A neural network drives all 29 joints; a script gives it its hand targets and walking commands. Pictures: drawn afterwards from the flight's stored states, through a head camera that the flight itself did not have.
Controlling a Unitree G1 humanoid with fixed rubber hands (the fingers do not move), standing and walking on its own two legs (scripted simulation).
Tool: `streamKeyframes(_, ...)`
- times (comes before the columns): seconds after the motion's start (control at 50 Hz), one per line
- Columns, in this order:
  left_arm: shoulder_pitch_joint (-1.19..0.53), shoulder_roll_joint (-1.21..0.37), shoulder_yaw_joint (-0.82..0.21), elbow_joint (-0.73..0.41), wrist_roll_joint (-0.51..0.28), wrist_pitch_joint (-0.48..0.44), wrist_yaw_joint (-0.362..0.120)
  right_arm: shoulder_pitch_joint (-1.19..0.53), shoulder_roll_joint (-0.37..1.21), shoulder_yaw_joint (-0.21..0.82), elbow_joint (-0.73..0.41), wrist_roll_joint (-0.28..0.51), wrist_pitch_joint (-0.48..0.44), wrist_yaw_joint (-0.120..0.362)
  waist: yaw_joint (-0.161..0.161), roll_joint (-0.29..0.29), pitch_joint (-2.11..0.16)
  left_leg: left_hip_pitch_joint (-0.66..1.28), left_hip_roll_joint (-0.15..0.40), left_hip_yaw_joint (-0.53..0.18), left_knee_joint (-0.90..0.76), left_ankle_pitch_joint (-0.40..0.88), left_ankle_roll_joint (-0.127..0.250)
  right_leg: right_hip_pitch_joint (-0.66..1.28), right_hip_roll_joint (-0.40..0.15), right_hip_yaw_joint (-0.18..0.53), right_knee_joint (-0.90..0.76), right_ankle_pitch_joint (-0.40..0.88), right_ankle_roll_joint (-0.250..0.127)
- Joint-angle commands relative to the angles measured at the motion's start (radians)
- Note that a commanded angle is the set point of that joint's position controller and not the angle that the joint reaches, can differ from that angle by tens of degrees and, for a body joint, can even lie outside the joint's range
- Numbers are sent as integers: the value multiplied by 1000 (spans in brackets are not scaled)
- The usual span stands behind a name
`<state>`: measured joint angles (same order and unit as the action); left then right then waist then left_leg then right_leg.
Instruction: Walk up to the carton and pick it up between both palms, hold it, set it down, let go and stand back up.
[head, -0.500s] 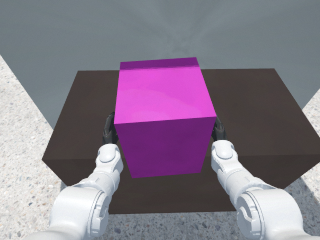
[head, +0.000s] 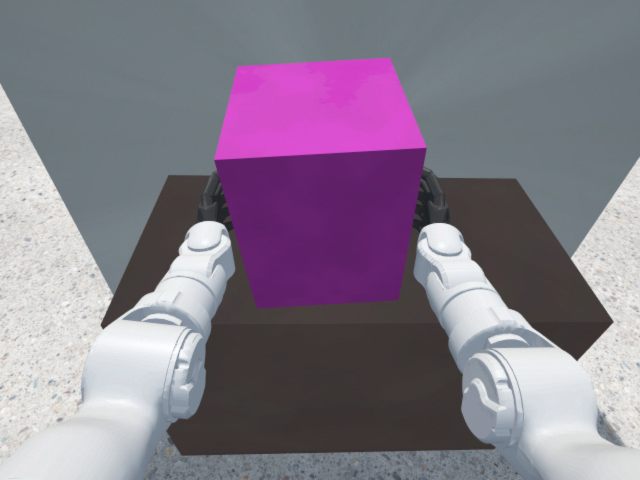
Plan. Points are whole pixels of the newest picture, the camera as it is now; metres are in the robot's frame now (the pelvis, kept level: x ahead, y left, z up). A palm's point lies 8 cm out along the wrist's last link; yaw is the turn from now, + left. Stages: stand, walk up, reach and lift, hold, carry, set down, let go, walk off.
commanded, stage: reach and lift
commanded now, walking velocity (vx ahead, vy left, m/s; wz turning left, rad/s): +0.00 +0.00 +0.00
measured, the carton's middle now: (320, 187) +0.47 +0.05 +0.16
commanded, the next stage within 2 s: hold in 1.96 s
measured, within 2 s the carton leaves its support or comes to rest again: neither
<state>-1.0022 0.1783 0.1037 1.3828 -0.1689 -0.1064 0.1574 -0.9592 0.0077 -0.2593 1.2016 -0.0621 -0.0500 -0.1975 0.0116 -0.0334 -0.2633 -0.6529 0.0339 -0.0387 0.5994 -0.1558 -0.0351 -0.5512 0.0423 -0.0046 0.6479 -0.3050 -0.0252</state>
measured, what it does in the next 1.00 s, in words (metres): stands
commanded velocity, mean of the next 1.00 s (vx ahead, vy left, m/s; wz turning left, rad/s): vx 0.00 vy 0.00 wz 0.00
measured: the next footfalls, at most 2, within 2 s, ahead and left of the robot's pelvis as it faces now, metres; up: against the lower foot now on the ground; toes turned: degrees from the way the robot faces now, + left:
none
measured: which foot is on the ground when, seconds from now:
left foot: down 0.00-1.00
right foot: down 0.00-1.00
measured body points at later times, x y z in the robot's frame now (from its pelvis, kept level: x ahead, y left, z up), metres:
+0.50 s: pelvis +0.03 +0.02 +0.03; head -0.03 +0.06 +0.47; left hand +0.43 +0.18 +0.17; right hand +0.43 -0.11 +0.19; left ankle +0.08 +0.14 -0.72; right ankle +0.00 -0.10 -0.72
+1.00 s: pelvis +0.02 +0.01 +0.03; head -0.04 +0.04 +0.47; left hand +0.41 +0.18 +0.20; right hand +0.41 -0.11 +0.21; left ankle +0.08 +0.14 -0.72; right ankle +0.00 -0.10 -0.72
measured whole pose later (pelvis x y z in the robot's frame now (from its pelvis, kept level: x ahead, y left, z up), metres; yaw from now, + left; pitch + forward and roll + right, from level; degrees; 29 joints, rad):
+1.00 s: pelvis +0.02 +0.01 +0.03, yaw +2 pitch -7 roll -1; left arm -0.68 0.03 0.30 0.48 0.24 0.54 0.09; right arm -0.76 -0.01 -0.02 0.75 0.19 0.29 -0.24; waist -0.09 -0.05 -0.04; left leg -0.13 0.01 -0.05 0.36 -0.12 -0.02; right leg 0.03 0.02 -0.02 0.30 -0.22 0.00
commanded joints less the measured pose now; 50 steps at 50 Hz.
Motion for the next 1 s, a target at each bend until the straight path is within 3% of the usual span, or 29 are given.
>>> streamKeyframes(0.0,-976,-798,-124,-359,84,11,-212,-978,687,219,-275,43,14,170,5,76,-630,443,-60,94,-119,56,20,343,-8,10,-176,328,41)
streamKeyframes(0.08,-912,-792,-42,-378,171,81,-217,-897,631,180,-220,63,73,172,-18,102,-521,652,-45,79,-158,190,-22,318,2,-24,-254,363,44)
streamKeyframes(0.18,-861,-803,21,-506,279,164,-214,-814,581,143,-189,72,92,192,-25,123,-425,827,-31,71,-191,358,-65,337,22,-47,-334,356,44)
streamKeyframes(0.28,-832,-830,-11,-663,317,249,-202,-795,558,157,-224,93,86,206,-33,130,-352,891,-29,73,-207,428,-73,365,29,-54,-386,315,50)
streamKeyframes(0.4,-805,-876,-120,-817,292,318,-192,-820,572,241,-353,148,77,195,-44,153,-383,926,-32,67,-198,470,-70,388,23,-57,-406,343,55)
streamKeyframes(0.58,-739,-876,-245,-982,244,391,-203,-812,630,438,-607,238,121,141,-63,121,-436,879,-57,44,-188,397,-31,463,5,-39,-389,422,83)
streamKeyframes(0.72,-651,-858,-246,-1006,238,472,-233,-777,636,486,-708,265,191,103,-84,64,-350,830,-65,33,-220,266,6,466,-3,-29,-397,361,97)
streamKeyframes(0.98,-516,-849,-312,-1196,255,597,-265,-655,611,583,-881,358,281,58,-137,94,-255,879,-66,15,-208,327,-11,467,5,-41,-403,392,102)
